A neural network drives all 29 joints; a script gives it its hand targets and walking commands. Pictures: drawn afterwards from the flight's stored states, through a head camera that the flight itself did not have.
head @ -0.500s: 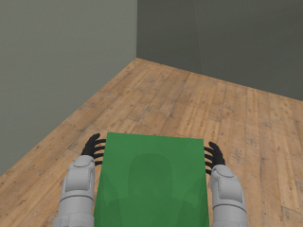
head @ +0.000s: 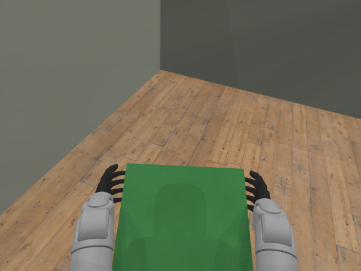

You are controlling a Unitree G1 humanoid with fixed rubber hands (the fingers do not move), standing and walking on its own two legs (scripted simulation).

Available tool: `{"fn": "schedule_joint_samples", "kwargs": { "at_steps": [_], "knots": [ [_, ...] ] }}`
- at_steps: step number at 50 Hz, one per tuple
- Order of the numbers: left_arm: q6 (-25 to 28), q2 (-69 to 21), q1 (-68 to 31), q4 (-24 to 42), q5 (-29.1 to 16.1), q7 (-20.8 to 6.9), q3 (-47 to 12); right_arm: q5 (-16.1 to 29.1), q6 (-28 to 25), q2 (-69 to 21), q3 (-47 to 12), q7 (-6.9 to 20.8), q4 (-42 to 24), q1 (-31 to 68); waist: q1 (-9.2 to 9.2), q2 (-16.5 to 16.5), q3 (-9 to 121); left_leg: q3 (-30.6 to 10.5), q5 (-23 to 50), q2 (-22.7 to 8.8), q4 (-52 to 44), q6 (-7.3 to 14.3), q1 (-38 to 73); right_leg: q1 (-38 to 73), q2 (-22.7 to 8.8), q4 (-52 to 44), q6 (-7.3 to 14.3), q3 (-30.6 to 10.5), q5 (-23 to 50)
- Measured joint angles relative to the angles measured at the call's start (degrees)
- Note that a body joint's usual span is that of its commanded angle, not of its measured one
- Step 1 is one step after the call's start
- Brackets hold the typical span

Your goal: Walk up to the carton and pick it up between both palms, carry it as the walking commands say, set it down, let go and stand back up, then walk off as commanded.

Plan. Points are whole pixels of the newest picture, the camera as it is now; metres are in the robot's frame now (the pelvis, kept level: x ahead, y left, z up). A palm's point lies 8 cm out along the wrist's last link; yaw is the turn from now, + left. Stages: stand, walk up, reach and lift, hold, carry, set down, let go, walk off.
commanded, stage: reach and lift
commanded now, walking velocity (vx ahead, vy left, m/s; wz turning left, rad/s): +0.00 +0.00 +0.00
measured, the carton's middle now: (181, 221) +0.28 +0.00 -0.06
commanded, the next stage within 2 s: hold in 0.78 s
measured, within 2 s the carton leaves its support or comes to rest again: neither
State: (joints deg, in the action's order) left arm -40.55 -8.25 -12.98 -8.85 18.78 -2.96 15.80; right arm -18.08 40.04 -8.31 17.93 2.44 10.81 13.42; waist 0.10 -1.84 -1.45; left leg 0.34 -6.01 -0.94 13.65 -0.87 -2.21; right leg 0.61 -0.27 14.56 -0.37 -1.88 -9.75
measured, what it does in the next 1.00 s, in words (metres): stands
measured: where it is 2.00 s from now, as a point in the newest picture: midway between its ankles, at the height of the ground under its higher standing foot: outside the picture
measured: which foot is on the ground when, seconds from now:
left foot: down 0.00-1.00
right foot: down 0.00-1.00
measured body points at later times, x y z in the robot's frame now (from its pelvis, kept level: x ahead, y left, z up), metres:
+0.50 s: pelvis +0.00 +0.00 +0.00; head -0.03 +0.01 +0.45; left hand +0.29 +0.18 +0.04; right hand +0.29 -0.18 +0.04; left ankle +0.02 +0.13 -0.75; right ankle -0.01 -0.13 -0.75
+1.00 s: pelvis -0.01 +0.00 +0.00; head -0.04 +0.01 +0.45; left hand +0.28 +0.18 +0.04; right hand +0.28 -0.18 +0.04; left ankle +0.02 +0.13 -0.75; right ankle -0.01 -0.13 -0.75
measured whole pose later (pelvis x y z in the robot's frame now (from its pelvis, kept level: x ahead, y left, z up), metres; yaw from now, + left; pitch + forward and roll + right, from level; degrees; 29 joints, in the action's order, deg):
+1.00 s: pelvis -0.01 +0.00 +0.00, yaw +0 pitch -6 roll +0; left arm -41.6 -8.1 -12.1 -8.1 18.3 -2.5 15.5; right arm -17.8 40.8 -8.2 17.3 3.3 9.9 12.6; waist -0.5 -1.3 -1.2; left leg -0.1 -5.7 -0.6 14.8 -0.7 -3.1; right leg -0.2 -0.5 15.9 -0.6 -1.7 -9.7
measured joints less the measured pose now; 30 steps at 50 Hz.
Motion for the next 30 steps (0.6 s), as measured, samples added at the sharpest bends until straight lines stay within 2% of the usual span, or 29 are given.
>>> {"fn": "schedule_joint_samples", "kwargs": {
  "at_steps": [30],
  "knots": [
    [-0.8,0.3,1.4,1.4,-0.5,0.3,-0.7,0.7,0.6,0.3,-1.4,0.0,-1.1,-1.4,-0.17,0.4,0.2,-0.7,0.1,0.0,0.6,-0.1,-0.3,0.0,0.1,0.3,0.1,0.6,0.0]
  ]
}}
